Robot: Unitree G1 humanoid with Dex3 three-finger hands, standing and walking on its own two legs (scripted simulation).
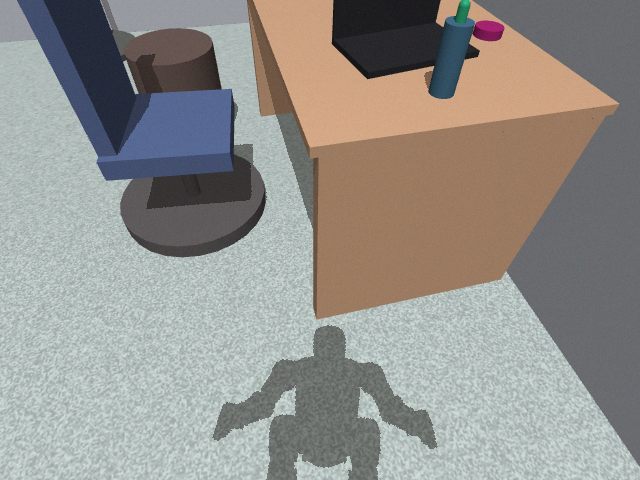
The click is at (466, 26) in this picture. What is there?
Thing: necked bottle
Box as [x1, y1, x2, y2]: [428, 0, 474, 98]
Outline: 468,0 462,0 459,3 456,15 448,17 445,20 428,90 429,93 435,97 448,98 453,95 474,24 473,20 466,17 469,8
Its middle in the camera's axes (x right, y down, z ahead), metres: +0.31 -0.43 +0.90
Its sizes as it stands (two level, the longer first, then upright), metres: 0.064 0.064 0.212
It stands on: a support 0.76 m high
